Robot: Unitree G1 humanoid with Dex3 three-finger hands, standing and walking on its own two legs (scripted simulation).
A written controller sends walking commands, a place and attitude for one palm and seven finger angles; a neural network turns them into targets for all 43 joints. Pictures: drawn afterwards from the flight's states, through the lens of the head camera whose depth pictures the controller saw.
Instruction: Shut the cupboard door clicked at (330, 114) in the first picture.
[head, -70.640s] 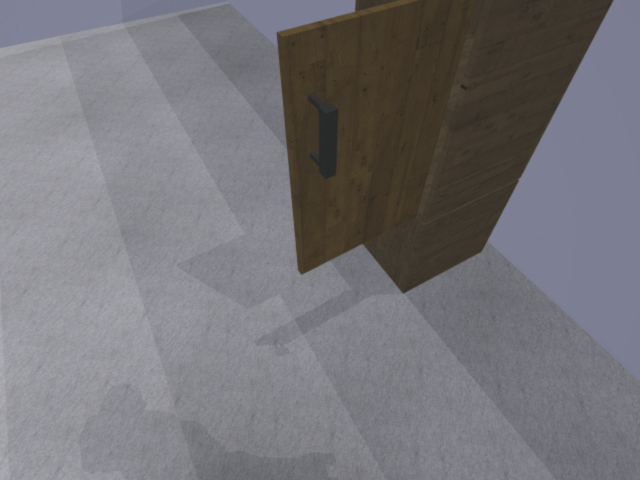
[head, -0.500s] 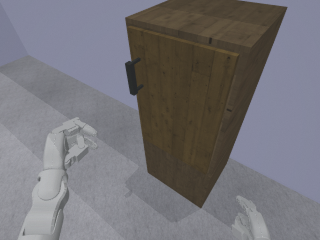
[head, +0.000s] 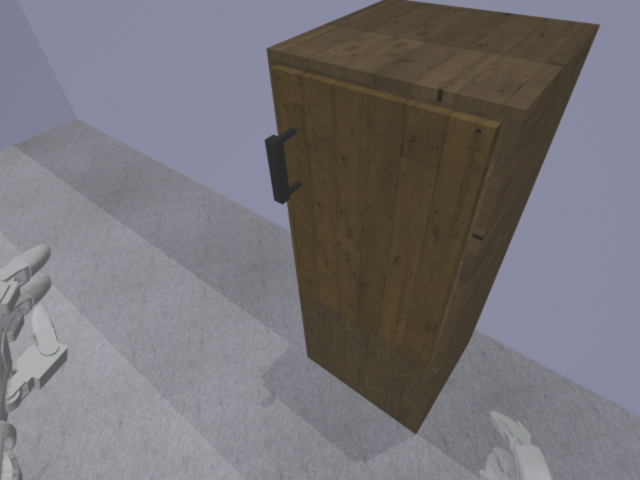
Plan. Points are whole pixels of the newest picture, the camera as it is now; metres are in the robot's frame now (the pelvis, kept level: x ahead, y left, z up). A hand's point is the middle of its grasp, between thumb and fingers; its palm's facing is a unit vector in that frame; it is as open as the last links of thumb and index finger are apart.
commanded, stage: draw the hand back to the body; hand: left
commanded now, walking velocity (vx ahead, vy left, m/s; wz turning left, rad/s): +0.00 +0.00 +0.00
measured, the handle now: (286, 165) +0.63 +0.15 +0.08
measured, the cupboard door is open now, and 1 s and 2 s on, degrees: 0 0 0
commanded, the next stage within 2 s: step back with the hand held close in 0.28 s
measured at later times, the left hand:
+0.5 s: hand (73, 338) +0.19 +0.27 +0.16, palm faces +0.47 -0.77 -0.43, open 7.4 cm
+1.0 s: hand (7, 425) +0.11 +0.29 +0.14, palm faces +0.47 -0.76 -0.45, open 7.4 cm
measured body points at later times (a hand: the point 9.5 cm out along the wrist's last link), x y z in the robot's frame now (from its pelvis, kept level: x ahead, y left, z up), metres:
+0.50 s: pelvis -0.01 +0.00 +0.00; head -0.02 -0.02 +0.45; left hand +0.16 +0.31 +0.18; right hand +0.17 -0.23 -0.09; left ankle -0.03 +0.11 -0.74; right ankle +0.00 -0.13 -0.74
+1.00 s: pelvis -0.09 +0.02 -0.02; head -0.10 +0.02 +0.43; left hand +0.08 +0.33 +0.17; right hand +0.07 -0.23 -0.10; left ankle -0.03 +0.11 -0.74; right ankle +0.00 -0.13 -0.74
